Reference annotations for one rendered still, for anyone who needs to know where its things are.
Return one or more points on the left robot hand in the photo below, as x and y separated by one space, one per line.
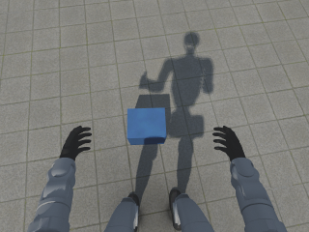
70 149

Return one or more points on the right robot hand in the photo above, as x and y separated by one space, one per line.
233 147

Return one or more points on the robot left forearm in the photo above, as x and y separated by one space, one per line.
53 211

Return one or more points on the right robot shin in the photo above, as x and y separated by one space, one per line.
183 195

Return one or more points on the carton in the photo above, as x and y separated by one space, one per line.
146 126

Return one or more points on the robot right forearm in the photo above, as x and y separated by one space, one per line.
254 204

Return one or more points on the right robot foot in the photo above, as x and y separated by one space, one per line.
174 193

